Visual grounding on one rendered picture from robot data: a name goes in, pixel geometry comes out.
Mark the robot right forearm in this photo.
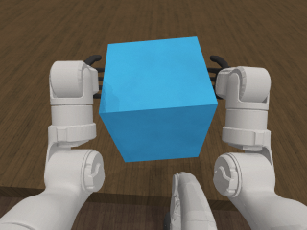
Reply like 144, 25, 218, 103
215, 66, 275, 185

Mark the carton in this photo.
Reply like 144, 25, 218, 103
99, 36, 218, 163

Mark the left robot hand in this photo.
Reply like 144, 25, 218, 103
84, 55, 105, 99

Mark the right robot hand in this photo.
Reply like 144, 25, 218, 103
206, 55, 231, 100

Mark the robot right upper arm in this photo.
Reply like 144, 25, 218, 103
213, 152, 307, 230

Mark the right robot thigh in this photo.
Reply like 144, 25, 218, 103
172, 172, 218, 230

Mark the robot left forearm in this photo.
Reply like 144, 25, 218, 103
44, 60, 99, 185

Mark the right robot shin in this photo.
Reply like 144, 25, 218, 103
170, 172, 185, 230

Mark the robot left upper arm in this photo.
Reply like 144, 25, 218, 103
0, 149, 106, 230

